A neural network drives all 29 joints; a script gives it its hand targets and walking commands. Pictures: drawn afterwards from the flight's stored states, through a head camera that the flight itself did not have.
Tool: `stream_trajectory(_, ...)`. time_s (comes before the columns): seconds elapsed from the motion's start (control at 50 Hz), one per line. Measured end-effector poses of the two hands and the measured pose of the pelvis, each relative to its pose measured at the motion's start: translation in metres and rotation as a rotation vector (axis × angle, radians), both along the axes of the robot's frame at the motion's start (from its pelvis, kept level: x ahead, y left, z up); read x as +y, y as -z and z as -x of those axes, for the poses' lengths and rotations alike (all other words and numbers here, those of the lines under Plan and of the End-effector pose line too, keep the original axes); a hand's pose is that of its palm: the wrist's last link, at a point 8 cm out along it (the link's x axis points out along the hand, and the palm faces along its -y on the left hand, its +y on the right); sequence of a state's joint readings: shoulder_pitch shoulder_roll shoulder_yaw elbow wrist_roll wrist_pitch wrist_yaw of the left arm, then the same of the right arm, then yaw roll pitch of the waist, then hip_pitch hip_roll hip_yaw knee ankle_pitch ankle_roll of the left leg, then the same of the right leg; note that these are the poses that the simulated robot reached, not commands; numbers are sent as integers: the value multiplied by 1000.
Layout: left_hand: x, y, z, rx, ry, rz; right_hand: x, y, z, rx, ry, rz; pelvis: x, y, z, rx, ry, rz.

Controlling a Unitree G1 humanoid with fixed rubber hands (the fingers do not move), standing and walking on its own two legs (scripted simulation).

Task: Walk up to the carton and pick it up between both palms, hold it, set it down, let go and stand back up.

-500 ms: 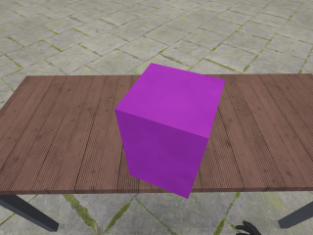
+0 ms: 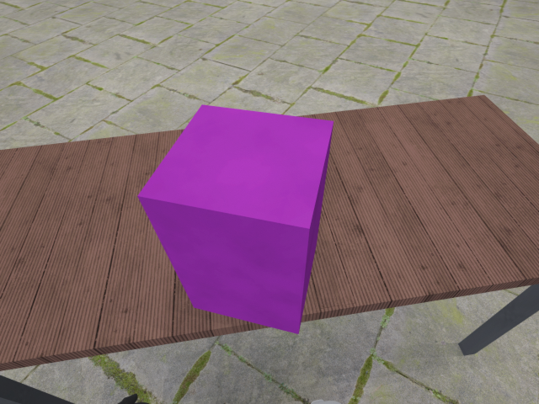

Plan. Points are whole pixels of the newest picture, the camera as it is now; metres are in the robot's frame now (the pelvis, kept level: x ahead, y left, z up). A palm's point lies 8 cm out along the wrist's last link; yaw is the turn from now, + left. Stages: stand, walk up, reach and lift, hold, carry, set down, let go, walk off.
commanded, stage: walk up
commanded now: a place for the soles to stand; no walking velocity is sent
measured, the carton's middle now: (253, 227) +0.36 +0.03 +0.07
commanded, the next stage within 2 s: stand in 1.92 s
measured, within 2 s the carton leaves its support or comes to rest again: neither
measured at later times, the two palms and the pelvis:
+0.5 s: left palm out of the picture +0.10 +0.21 -0.10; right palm out of the picture +0.05 -0.30 -0.10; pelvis +0.01 -0.03 +0.01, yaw +0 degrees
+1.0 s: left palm out of the picture +0.08 +0.21 -0.11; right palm out of the picture +0.05 -0.30 -0.10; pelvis +0.01 -0.04 +0.01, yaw +3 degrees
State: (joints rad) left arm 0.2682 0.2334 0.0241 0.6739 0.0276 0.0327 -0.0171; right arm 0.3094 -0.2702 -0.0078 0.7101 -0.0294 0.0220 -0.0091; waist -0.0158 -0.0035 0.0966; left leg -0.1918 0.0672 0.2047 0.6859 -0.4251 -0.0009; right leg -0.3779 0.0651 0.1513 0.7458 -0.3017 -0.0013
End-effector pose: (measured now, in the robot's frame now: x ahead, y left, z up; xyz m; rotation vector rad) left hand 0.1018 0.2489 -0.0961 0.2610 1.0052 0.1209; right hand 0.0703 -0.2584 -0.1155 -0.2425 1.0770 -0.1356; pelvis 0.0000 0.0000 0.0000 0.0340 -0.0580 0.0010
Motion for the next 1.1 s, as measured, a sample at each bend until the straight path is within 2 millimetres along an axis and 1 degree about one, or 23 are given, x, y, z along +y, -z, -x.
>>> stream_trajectory(0.08,-7,1,-5,1,7,-4,-16,6,11,30,22,12,-9,3,-3,-17,6,15)
stream_trajectory(0.16,-14,0,-4,-5,-26,9,-27,7,14,58,41,17,-15,3,-4,-5,8,31)
stream_trajectory(0.26,-20,9,4,58,-22,20,-25,-4,15,26,58,29,-17,-2,-2,-1,31,26)
stream_trajectory(0.34,-31,14,2,79,-5,45,-26,-13,21,20,48,35,-23,-6,-5,0,23,15)
stream_trajectory(0.42,-40,12,-2,55,-10,68,-33,-16,21,39,38,33,-30,-8,-7,-5,9,24)
stream_trajectory(0.48,-43,9,-2,43,-31,72,-37,-16,19,42,43,31,-33,-10,-8,-3,-1,28)
stream_trajectory(0.62,-44,6,4,62,-67,63,-37,-18,21,49,41,25,-36,-14,-9,10,-18,27)
stream_trajectory(0.84,-40,10,17,91,-107,63,-37,-16,27,85,34,31,-38,-14,-10,11,-35,30)
stream_trajectory(1.0,-38,12,23,97,-131,64,-37,-16,22,94,21,34,-37,-14,-12,11,-54,36)
stream_trajectory(1.1,-36,8,25,93,-149,63,-29,-15,18,111,8,19,-31,-18,-14,15,-71,38)
